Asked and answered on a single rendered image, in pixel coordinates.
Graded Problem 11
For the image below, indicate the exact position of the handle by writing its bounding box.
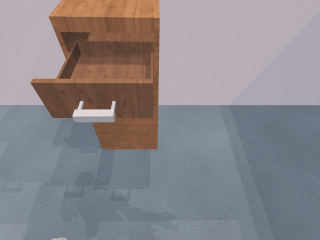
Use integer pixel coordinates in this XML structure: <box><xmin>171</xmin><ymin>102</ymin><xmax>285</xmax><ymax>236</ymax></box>
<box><xmin>72</xmin><ymin>101</ymin><xmax>116</xmax><ymax>123</ymax></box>

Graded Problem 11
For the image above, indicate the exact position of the cabinet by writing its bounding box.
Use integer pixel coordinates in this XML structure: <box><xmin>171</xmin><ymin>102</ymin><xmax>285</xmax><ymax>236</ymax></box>
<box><xmin>48</xmin><ymin>0</ymin><xmax>160</xmax><ymax>150</ymax></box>

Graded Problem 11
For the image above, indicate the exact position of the drawer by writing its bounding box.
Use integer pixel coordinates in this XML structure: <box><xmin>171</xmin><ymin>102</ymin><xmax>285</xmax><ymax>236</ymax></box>
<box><xmin>31</xmin><ymin>41</ymin><xmax>154</xmax><ymax>118</ymax></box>

